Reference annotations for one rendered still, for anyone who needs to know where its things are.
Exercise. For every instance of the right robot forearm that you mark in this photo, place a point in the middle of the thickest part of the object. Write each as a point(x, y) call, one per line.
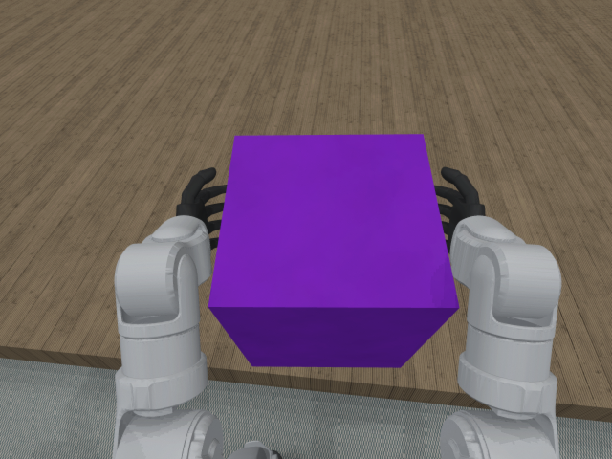
point(512, 316)

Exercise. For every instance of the right robot hand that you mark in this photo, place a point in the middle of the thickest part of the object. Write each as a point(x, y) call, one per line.
point(465, 201)

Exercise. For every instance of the carton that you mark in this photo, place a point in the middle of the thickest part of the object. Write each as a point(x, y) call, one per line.
point(331, 251)

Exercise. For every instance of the left robot hand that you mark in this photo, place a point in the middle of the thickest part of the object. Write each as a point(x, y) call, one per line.
point(194, 199)

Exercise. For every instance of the left robot upper arm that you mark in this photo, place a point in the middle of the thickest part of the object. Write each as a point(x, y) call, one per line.
point(183, 434)

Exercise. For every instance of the left robot forearm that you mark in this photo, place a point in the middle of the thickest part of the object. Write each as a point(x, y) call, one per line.
point(158, 312)

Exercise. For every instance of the right robot upper arm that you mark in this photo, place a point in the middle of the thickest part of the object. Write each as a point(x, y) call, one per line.
point(478, 434)

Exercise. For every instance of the left robot shin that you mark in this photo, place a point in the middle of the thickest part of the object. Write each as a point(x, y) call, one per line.
point(255, 444)

